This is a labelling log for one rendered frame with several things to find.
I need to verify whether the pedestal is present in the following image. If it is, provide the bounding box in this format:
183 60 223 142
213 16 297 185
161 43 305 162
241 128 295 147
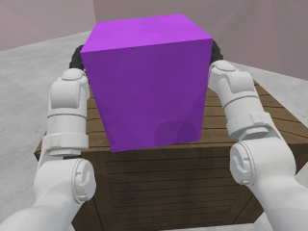
34 76 308 231

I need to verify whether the carton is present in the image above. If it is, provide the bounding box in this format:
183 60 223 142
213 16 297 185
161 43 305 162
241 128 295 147
80 13 213 153

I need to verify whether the robot left forearm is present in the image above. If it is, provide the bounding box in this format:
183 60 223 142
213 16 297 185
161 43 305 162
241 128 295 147
33 68 90 199

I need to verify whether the right robot upper arm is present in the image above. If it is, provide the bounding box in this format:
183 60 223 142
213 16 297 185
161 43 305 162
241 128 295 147
229 137 308 231

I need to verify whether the robot right hand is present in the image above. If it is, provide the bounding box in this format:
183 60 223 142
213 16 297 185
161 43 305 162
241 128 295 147
209 40 223 67

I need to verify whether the robot left hand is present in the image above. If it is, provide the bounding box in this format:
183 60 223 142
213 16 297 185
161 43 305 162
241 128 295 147
69 44 90 83

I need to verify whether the left robot upper arm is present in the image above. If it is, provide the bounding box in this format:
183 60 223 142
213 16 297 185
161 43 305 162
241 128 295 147
0 158 96 231

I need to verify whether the robot right forearm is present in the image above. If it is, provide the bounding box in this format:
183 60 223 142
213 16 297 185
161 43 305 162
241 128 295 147
208 60 296 174

